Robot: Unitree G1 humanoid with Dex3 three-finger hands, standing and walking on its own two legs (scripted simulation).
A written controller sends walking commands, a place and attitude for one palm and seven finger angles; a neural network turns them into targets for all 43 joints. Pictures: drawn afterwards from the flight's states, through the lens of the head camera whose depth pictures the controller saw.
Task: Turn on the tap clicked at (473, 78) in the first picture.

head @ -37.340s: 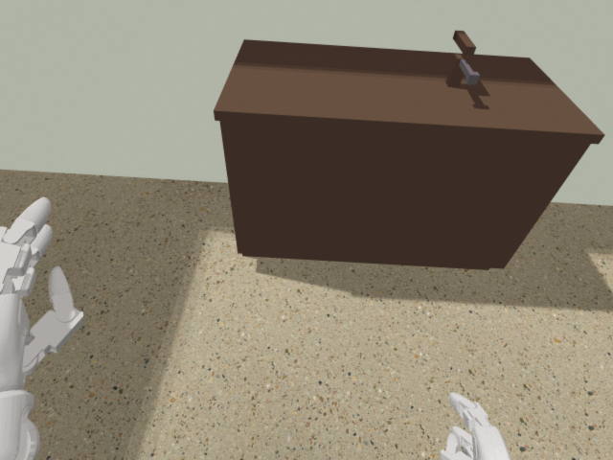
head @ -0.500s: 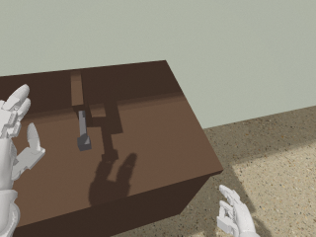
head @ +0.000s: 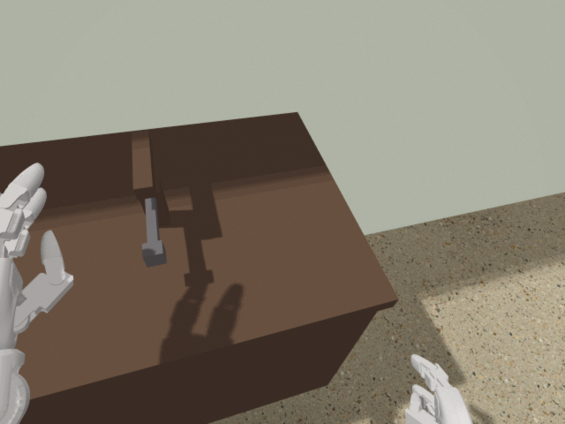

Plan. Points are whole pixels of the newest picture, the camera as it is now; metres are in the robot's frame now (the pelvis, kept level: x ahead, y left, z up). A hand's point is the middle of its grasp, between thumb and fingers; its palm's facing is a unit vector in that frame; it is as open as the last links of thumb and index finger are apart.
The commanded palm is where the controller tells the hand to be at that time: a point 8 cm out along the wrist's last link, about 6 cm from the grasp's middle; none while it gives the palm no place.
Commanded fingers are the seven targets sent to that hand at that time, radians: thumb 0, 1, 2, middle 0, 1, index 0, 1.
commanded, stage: look again from close up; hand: left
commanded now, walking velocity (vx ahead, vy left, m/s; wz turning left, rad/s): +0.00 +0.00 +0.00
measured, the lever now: (154, 253) +0.33 +0.22 +0.03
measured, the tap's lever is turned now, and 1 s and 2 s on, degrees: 0 0 0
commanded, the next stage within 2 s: shuffle to correct the standing spot in 0.06 s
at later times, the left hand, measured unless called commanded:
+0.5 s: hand (106, 264) +0.23 +0.21 +0.17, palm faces +0.35 -0.86 -0.37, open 7.4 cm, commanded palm +0.17 +0.24 +0.17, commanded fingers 0.00 0.90 0.90 -0.20 -0.30 -0.20 -0.30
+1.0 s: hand (165, 274) +0.23 +0.15 +0.16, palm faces +0.31 -0.87 -0.39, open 7.4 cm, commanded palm +0.17 +0.19 +0.17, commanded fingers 0.00 0.90 0.90 -0.20 -0.30 -0.20 -0.30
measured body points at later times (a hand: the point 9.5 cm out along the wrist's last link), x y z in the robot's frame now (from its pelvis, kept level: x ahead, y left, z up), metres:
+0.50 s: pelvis +0.01 -0.03 +0.00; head +0.04 -0.01 +0.45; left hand +0.21 +0.25 +0.19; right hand +0.19 -0.25 -0.07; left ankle +0.02 +0.07 -0.74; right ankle +0.00 -0.14 -0.74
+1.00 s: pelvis +0.01 -0.08 -0.01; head +0.04 -0.08 +0.44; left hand +0.21 +0.20 +0.18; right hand +0.17 -0.33 -0.09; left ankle +0.02 +0.07 -0.74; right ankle +0.00 -0.14 -0.74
